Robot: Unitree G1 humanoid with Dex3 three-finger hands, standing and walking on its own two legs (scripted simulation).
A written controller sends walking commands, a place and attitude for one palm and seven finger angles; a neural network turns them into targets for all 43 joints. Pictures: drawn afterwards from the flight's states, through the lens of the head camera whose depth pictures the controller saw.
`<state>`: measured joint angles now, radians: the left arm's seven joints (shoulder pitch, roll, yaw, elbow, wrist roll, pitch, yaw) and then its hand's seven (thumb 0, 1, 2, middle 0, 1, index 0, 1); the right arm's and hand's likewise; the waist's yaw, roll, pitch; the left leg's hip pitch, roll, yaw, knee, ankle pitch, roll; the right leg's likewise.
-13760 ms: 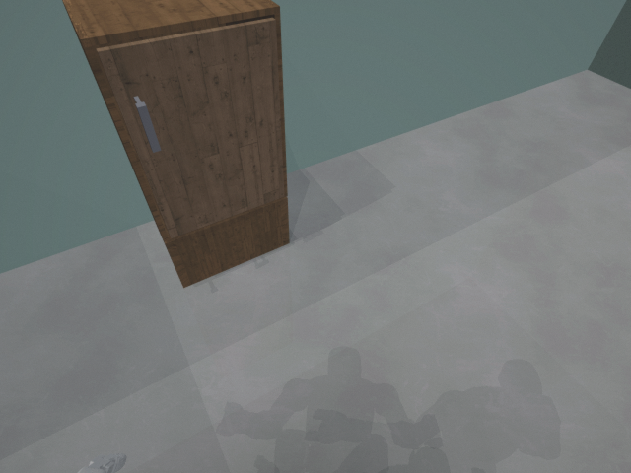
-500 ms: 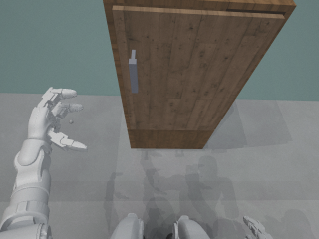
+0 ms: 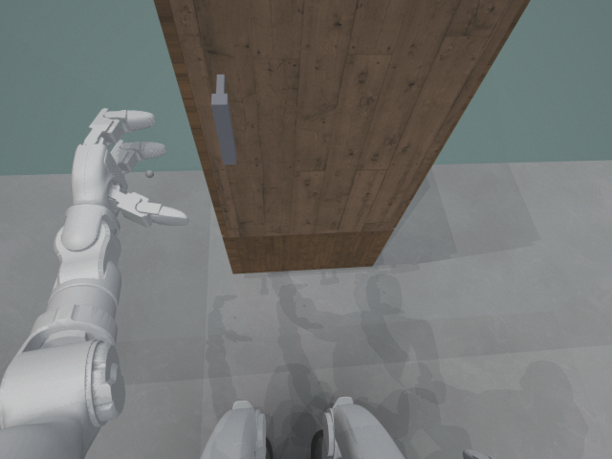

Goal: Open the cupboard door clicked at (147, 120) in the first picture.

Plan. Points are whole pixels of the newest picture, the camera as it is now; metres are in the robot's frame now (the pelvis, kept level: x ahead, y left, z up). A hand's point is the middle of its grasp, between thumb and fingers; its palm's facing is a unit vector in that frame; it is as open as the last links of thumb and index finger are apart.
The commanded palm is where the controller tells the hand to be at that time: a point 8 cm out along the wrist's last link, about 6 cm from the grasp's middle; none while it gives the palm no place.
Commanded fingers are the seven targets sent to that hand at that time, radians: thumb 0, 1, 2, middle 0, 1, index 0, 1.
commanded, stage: move the hooked fingers beside the handle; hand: left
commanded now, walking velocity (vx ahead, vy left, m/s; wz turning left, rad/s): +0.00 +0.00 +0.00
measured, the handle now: (225, 121) +0.57 +0.10 +0.04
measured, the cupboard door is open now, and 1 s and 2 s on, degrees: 0 0 0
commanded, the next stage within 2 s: slide the fingers in behind the handle in 1.18 s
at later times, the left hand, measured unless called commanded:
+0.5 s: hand (174, 135) +0.54 +0.17 +0.04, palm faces +0.05 -1.00 +0.00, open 14.0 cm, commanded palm +0.50 +0.21 +0.05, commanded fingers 0.00 -0.50 0.30 -0.30 -1.20 -0.30 -1.20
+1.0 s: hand (172, 150) +0.51 +0.17 +0.04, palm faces +0.04 -1.00 -0.01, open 14.0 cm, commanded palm +0.49 +0.21 +0.04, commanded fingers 0.00 -0.50 0.30 -0.30 -1.20 -0.30 -1.20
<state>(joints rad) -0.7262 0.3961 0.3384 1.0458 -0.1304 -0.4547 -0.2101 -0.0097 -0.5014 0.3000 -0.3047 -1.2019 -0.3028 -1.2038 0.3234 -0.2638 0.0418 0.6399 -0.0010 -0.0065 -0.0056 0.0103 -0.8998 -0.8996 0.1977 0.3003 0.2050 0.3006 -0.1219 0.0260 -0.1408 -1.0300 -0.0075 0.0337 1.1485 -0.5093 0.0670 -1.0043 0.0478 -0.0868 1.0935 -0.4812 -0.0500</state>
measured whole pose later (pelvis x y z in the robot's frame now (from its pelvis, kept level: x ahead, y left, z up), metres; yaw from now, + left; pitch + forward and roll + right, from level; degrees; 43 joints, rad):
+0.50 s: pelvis +0.01 +0.00 -0.01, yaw -1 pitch +27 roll -3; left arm -0.93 0.48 0.42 1.18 -0.06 -0.45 -0.15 -0.01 -0.50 0.30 -0.30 -1.20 -0.30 -1.20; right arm 0.38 -0.26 0.05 0.62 -0.04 0.07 0.02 0.01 -0.90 -0.90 0.20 0.30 0.20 0.30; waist -0.20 0.04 -0.13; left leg -1.13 0.01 0.03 1.18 -0.53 0.06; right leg -1.10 0.07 -0.09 1.11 -0.48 -0.06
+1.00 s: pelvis +0.01 +0.00 +0.00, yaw -1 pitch +25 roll -4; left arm -0.85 0.41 0.36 1.17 -0.07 -0.48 -0.13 -0.01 -0.50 0.30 -0.30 -1.20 -0.30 -1.20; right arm 0.33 -0.26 0.04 0.60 -0.03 0.09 0.03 0.01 -0.90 -0.90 0.20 0.30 0.20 0.30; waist -0.17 0.03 -0.15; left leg -1.07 0.00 0.03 1.16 -0.53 0.07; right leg -1.04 0.06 -0.09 1.08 -0.49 -0.05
